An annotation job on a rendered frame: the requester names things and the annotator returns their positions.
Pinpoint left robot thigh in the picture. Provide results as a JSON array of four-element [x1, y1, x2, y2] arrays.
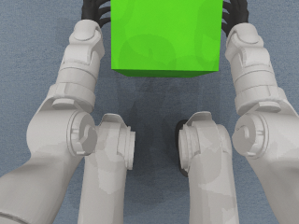
[[78, 121, 135, 224]]

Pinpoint robot left upper arm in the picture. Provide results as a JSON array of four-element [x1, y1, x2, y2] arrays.
[[0, 109, 98, 224]]

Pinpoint right robot forearm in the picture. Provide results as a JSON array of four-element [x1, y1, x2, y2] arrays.
[[224, 22, 299, 118]]

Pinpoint left robot forearm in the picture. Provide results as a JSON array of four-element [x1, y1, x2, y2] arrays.
[[26, 20, 105, 146]]

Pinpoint robot right shin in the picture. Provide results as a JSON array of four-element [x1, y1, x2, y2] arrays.
[[184, 111, 233, 172]]

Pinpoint carton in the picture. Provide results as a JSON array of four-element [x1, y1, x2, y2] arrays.
[[110, 0, 223, 78]]

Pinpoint right robot hand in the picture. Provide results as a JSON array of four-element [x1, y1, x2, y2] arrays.
[[221, 0, 249, 37]]

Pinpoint left robot hand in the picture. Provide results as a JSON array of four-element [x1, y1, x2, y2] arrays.
[[81, 0, 111, 29]]

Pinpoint robot right upper arm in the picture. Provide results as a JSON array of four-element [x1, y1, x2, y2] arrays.
[[232, 111, 299, 224]]

